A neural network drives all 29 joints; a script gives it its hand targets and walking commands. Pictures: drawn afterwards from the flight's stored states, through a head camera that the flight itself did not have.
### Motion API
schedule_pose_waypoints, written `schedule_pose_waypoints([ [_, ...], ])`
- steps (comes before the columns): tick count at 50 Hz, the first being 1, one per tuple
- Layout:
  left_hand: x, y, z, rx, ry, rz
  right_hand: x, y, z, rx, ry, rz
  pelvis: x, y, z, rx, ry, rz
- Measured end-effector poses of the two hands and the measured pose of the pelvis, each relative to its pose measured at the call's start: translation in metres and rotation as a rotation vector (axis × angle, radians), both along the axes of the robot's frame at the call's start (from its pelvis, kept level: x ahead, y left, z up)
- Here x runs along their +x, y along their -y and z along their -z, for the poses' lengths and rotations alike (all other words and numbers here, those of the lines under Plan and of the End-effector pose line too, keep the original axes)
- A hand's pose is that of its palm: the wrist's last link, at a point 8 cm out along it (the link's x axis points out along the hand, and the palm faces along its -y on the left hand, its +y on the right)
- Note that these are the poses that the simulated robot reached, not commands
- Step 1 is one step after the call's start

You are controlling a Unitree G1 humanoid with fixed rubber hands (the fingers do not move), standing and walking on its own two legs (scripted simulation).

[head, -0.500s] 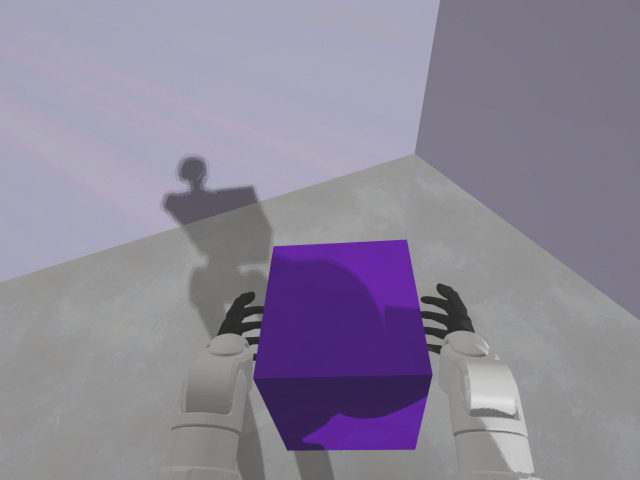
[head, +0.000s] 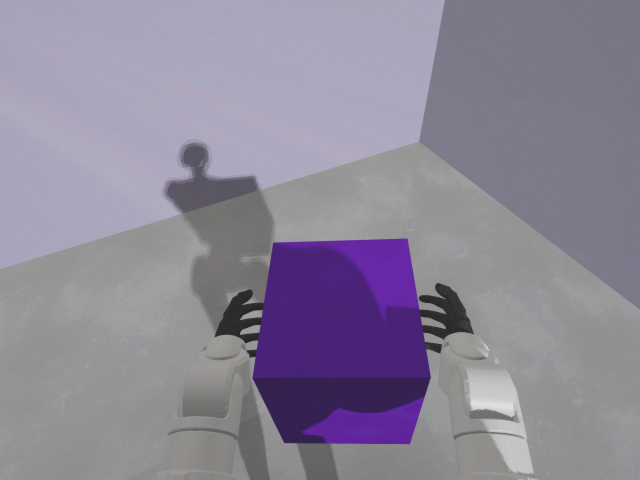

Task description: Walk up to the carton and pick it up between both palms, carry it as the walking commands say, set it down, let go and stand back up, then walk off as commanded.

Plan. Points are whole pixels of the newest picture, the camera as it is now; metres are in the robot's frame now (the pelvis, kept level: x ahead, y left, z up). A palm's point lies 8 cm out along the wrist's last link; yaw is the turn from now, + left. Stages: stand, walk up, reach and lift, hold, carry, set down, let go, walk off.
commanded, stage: carry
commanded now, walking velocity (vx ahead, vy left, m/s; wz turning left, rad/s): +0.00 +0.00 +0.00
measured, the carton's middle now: (343, 345) +0.34 -0.01 -0.06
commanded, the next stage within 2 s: hold in 0.02 s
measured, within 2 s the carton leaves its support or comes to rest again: neither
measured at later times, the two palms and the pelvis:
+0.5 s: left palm (210, 328) +0.29 +0.16 +0.06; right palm (443, 343) +0.27 -0.12 +0.07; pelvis -0.02 +0.05 +0.00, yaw -12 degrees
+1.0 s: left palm (238, 354) +0.29 +0.14 -0.01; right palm (445, 356) +0.29 -0.14 +0.00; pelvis -0.03 +0.01 +0.00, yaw -12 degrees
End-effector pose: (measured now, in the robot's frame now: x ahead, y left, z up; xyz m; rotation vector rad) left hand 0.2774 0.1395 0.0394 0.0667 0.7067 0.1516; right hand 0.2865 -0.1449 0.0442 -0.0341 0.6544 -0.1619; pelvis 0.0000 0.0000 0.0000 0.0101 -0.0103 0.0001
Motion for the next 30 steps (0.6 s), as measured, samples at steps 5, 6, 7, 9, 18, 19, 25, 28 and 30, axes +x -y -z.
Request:
schedule_pose_waypoints([
  [5, -0.004, 0.002, 0.003, 0.024, -0.008, 0.031, -0.009, 0.002, 0.005, -0.008, -0.015, 0.004, -0.003, -0.002, -0.005, 0.003, 0.051, 0.059],
  [6, -0.004, 0.003, 0.003, 0.023, -0.008, 0.040, -0.013, 0.004, 0.004, -0.002, -0.014, 0.011, -0.004, -0.002, -0.006, 0.003, 0.057, 0.086],
  [7, -0.004, 0.003, 0.002, 0.019, -0.006, 0.047, -0.016, 0.004, 0.003, 0.003, -0.012, 0.016, -0.005, -0.003, -0.006, 0.003, 0.061, 0.111],
  [9, -0.003, 0.003, -0.001, 0.004, 0.004, 0.057, -0.021, 0.005, -0.001, 0.005, 0.000, 0.027, -0.008, -0.006, -0.007, -0.002, 0.064, 0.161],
  [18, 0.005, -0.015, -0.021, -0.056, 0.041, 0.048, -0.019, -0.014, -0.024, -0.014, 0.029, 0.053, -0.017, -0.027, -0.005, -0.020, 0.111, 0.202],
  [19, 0.006, -0.017, -0.023, -0.056, 0.041, 0.045, -0.018, -0.017, -0.026, -0.012, 0.029, 0.058, -0.018, -0.030, -0.004, -0.022, 0.117, 0.201],
  [25, 0.010, -0.022, -0.025, -0.044, 0.035, 0.066, -0.020, -0.026, -0.031, -0.023, 0.030, 0.122, -0.020, -0.047, -0.004, -0.026, 0.146, 0.216],
  [28, 0.010, -0.023, -0.023, -0.041, 0.022, 0.064, -0.019, -0.026, -0.027, -0.024, 0.022, 0.119, -0.021, -0.051, -0.003, -0.022, 0.147, 0.229],
  [30, 0.010, -0.021, -0.019, -0.043, 0.009, 0.059, -0.018, -0.023, -0.023, -0.022, 0.012, 0.099, -0.023, -0.052, -0.003, -0.019, 0.143, 0.226],
])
